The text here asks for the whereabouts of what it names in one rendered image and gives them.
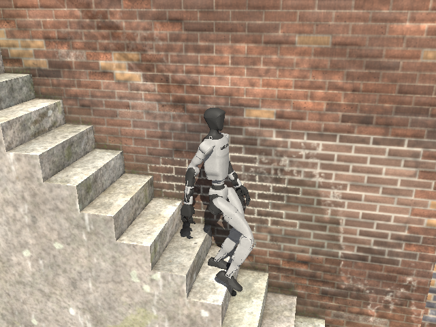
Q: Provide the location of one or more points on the robot right upper arm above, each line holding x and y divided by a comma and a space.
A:
204, 149

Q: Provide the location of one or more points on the right robot forearm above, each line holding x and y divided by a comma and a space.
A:
191, 180

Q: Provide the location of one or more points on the left robot shin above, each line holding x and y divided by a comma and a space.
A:
227, 246

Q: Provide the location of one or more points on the robot right hand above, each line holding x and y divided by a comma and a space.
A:
187, 211

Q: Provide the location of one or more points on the robot left hand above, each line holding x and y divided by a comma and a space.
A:
242, 191

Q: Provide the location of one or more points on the humanoid robot head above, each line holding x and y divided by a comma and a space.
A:
215, 119

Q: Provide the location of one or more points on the left robot forearm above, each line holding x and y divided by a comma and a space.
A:
233, 177

